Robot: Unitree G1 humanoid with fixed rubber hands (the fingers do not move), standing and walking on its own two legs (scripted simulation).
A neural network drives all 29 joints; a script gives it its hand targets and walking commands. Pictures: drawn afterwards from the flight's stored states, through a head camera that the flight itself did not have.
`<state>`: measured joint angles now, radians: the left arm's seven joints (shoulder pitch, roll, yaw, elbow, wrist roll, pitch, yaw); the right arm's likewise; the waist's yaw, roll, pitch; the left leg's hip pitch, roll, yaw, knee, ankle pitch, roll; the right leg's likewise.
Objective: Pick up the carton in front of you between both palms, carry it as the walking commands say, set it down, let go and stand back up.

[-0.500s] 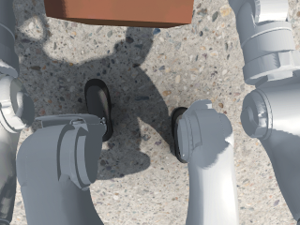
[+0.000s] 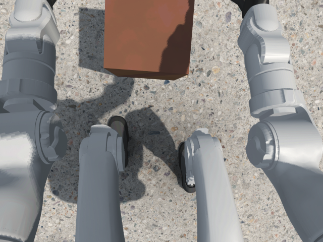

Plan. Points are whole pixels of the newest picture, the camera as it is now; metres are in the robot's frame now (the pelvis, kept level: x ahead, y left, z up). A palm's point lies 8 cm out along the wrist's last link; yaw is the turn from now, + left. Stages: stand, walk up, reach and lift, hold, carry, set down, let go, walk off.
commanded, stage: set down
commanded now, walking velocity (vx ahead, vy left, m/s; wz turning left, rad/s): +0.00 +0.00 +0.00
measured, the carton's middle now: (148, 41) +0.54 +0.06 -0.35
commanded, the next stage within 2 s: let go in 0.48 s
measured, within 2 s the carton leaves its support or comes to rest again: neither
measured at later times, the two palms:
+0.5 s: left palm out of the picture +0.54 +0.26 +0.04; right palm out of the picture +0.56 -0.14 +0.05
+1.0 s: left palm out of the picture +0.39 +0.27 +0.13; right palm out of the picture +0.42 -0.17 +0.15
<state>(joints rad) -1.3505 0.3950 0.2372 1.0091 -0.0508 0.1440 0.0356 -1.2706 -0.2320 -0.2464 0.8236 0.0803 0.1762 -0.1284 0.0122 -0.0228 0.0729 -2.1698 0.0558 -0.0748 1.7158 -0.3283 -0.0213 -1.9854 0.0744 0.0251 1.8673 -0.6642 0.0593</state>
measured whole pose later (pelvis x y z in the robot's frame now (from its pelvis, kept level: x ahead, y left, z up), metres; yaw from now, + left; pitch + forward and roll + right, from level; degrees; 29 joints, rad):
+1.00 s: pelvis +0.08 +0.02 +0.24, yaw +4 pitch +32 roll -2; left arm -0.37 0.21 0.17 0.63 0.04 0.05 -0.04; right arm -0.34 -0.18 -0.16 0.58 -0.03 0.05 0.04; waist 0.00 -0.01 -0.11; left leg -1.15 0.03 0.00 0.76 -0.17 0.01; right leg -0.99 0.00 0.06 0.82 -0.39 0.05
